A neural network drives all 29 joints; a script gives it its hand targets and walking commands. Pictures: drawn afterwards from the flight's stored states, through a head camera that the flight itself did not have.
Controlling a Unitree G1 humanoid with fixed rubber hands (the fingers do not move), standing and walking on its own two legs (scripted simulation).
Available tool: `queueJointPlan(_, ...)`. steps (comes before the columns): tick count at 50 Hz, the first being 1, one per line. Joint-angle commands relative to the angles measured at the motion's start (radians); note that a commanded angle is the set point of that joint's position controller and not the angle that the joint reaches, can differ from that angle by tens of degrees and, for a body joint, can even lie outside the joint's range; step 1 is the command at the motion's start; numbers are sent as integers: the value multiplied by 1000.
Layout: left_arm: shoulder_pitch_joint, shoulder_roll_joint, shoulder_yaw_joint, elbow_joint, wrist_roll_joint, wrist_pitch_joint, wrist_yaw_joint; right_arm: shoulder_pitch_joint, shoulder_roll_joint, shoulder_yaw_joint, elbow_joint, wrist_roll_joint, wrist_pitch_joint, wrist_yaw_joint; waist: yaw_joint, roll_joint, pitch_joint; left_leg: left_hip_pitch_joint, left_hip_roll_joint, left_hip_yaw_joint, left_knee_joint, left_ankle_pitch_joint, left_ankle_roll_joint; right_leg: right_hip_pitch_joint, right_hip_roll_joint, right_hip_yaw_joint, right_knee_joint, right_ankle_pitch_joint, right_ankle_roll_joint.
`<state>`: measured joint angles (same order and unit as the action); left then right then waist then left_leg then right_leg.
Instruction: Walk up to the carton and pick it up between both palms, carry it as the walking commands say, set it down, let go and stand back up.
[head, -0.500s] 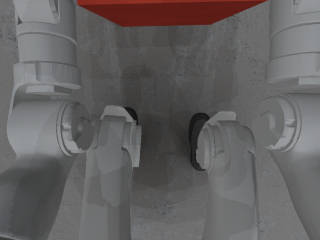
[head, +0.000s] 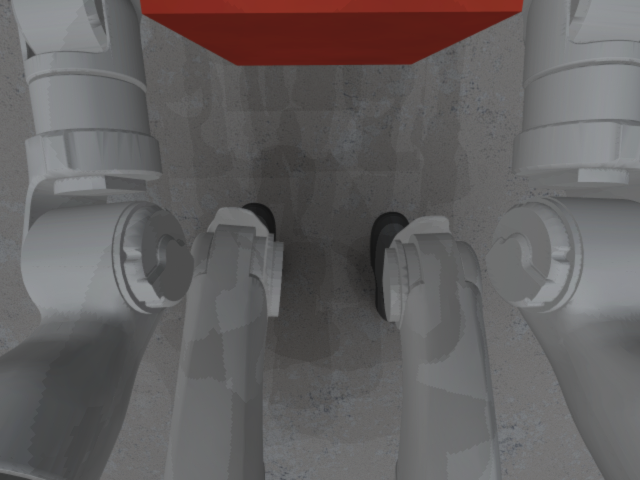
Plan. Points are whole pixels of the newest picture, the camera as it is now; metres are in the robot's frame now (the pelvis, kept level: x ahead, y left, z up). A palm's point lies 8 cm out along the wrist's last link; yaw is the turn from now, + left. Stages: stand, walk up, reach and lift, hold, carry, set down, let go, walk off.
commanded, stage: reach and lift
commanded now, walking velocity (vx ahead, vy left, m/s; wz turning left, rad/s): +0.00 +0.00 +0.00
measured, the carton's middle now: out of the picture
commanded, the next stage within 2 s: none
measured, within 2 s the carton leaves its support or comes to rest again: neither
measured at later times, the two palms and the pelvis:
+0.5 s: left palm out of the picture +0.55 +0.18 -0.06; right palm out of the picture +0.56 -0.13 -0.05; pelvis -0.01 +0.02 +0.05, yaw -1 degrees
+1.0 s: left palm out of the picture +0.53 +0.18 +0.01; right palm out of the picture +0.55 -0.13 +0.01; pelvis +0.00 +0.00 +0.10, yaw +0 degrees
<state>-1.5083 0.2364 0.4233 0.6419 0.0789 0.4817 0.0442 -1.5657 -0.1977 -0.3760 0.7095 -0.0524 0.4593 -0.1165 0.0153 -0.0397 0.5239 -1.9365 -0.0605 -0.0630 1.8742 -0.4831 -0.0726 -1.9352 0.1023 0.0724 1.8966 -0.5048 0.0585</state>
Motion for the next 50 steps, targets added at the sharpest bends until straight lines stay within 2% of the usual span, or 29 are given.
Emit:
queueJointPlan(1, -869, -949, -582, -210, -245, -44, -297, -665, 1096, 565, -111, 198, 2, 313, 67, 15, -2360, 715, -62, 204, -145, 323, 59, 760, 43, -160, -174, 327, -40)
queueJointPlan(3, -838, -967, -555, -177, -232, -34, -304, -711, 1105, 567, -155, 194, 2, 309, 83, 3, -2382, 661, -69, 219, -150, 283, 66, 857, 45, -140, -189, 308, -30)
queueJointPlan(6, -835, -1011, -599, -225, -254, -31, -291, -702, 1115, 574, -173, 195, 1, 308, 44, 20, -2434, 755, -72, 193, -178, 322, 51, 857, 53, -158, -194, 342, -39)
queueJointPlan(10, -731, -1090, -611, -122, -238, -12, -306, -613, 1095, 518, -106, 143, -2, 329, -24, 42, -2339, 816, -71, 174, -227, 298, 35, 759, 57, -189, -247, 302, -42)
queueJointPlan(11, -771, -1086, -548, -53, -200, -5, -304, -615, 1018, 422, -18, 108, -1, 339, -18, 114, -2181, 742, -66, 177, -232, 232, 21, 642, 44, -176, -252, 224, -53)
queueJointPlan(12, -735, -1139, -615, -116, -236, -7, -305, -619, 1066, 492, -117, 124, -11, 343, -70, 80, -2339, 880, -62, 156, -235, 326, 24, 701, 57, -198, -263, 292, -48)
queueJointPlan(13, -772, -1115, -614, -160, -234, -21, -301, -578, 1089, 491, -70, 123, -3, 349, -28, 76, -2352, 899, -68, 159, -241, 370, 23, 691, 57, -197, -258, 314, -48)
queueJointPlan(14, -728, -1135, -640, -141, -236, -11, -294, -574, 1059, 497, -100, 119, -2, 359, -73, 101, -2384, 969, -63, 140, -242, 369, 17, 646, 69, -218, -261, 279, -56)
queueJointPlan(16, -776, -1099, -651, -213, -223, -16, -283, -597, 1082, 505, -105, 142, -3, 362, -36, 115, -2389, 954, -67, 154, -263, 385, 21, 692, 63, -197, -273, 312, -50)
queueJointPlan(21, -751, -1118, -635, -189, -235, -25, -267, -565, 1055, 469, -65, 125, -12, 368, -45, 141, -2309, 1026, -56, 145, -287, 370, 9, 663, 57, -184, -323, 237, -67)
queueJointPlan(24, -787, -1051, -601, -209, -216, -33, -273, -602, 1097, 496, -77, 130, -5, 369, -20, 45, -2271, 918, -59, 158, -316, 278, 29, 728, 54, -185, -346, 220, -46)
queueJointPlan(26, -744, -1084, -618, -218, -204, -33, -273, -554, 1128, 513, -78, 145, -2, 366, 11, 81, -2331, 978, -67, 162, -348, 295, 37, 792, 60, -174, -348, 248, -48)
queueJointPlan(29, -660, -1074, -543, -53, -168, -17, -283, -624, 1092, 494, -97, 129, -6, 364, 35, 24, -2209, 897, -65, 172, -376, 188, 42, 804, 54, -165, -393, 163, -46)
queueJointPlan(30, -677, -1091, -571, -115, -180, -20, -286, -561, 1129, 506, -69, 119, -1, 362, 5, 9, -2259, 906, -64, 160, -377, 206, 43, 840, 59, -176, -390, 184, -46)
queueJointPlan(32, -731, -1037, -569, -177, -202, -36, -297, -611, 1157, 582, -135, 163, 11, 348, 54, -24, -2326, 871, -79, 187, -369, 232, 62, 950, 52, -151, -397, 232, -22)
queueJointPlan(33, -730, -1072, -613, -201, -231, -35, -295, -627, 1170, 597, -161, 180, 7, 343, 7, -25, -2376, 912, -71, 171, -374, 247, 64, 970, 61, -166, -392, 240, -18)
queueJointPlan(34, -727, -1028, -591, -197, -215, -31, -298, -632, 1173, 606, -181, 179, 13, 336, 71, -38, -2414, 906, -83, 186, -373, 266, 62, 1023, 58, -142, -398, 252, -11)
queueJointPlan(35, -659, -1075, -579, -122, -188, -19, -300, -542, 1192, 571, -100, 162, 16, 340, 45, -19, -2377, 925, -77, 182, -398, 256, 54, 1019, 60, -147, -420, 254, -18)
queueJointPlan(36, -720, -1050, -606, -206, -215, -14, -306, -589, 1188, 599, -192, 180, 21, 336, 41, -29, -2458, 927, -78, 179, -399, 222, 59, 1088, 58, -133, -421, 232, -22)
queueJointPlan(37, -712, -1040, -558, -140, -188, -9, -306, -585, 1169, 555, -86, 164, 27, 335, 70, 18, -2323, 808, -76, 188, -399, 140, 60, 1013, 44, -115, -420, 152, -22)
queueJointPlan(38, -687, -1058, -581, -135, -197, -1, -310, -554, 1163, 535, -88, 163, 21, 341, 32, 16, -2311, 855, -70, 187, -434, 128, 54, 1000, 47, -141, -445, 147, -20)
queueJointPlan(39, -668, -1098, -597, -138, -202, -9, -314, -534, 1183, 555, -89, 168, 19, 343, 43, 26, -2329, 903, -74, 177, -451, 169, 52, 996, 50, -138, -457, 177, -33)
queueJointPlan(41, -748, -1146, -651, -238, -229, -20, -308, -485, 1193, 557, -85, 147, 10, 338, -24, 58, -2353, 963, -70, 159, -451, 195, 49, 993, 53, -139, -463, 208, -38)
queueJointPlan(44, -662, -1124, -686, -281, -237, -26, -308, -473, 1209, 632, -199, 166, 4, 334, 10, 40, -2506, 1020, -84, 179, -422, 360, 32, 1133, 61, -123, -468, 373, -35)
queueJointPlan(45, -591, -1118, -680, -196, -237, -17, -309, -519, 1195, 623, -201, 182, 2, 328, 27, 46, -2449, 1007, -84, 171, -441, 334, 47, 1109, 58, -132, -468, 343, -26)
queueJointPlan(46, -616, -1110, -651, -162, -216, -20, -312, -482, 1172, 572, -125, 141, 0, 331, 9, 44, -2318, 949, -80, 161, -453, 275, 46, 1033, 54, -125, -483, 276, -26)
queueJointPlan(47, -631, -1140, -692, -249, -252, -36, -311, -483, 1210, 614, -223, 158, -8, 324, -7, 21, -2470, 1022, -87, 167, -457, 343, 46, 1155, 68, -131, -494, 357, -24)
queueJointPlan(48, -603, -1137, -711, -295, -256, -41, -305, -485, 1243, 671, -243, 186, -5, 321, 34, 16, -2478, 1026, -90, 177, -459, 377, 51, 1194, 62, -111, -490, 390, -22)
queueJointPlan(50, -590, -1147, -717, -299, -238, -36, -303, -407, 1212, 643, -196, 167, -2, 329, -2, 39, -2483, 1072, -89, 157, -468, 386, 36, 1164, 71, -126, -499, 389, -30)
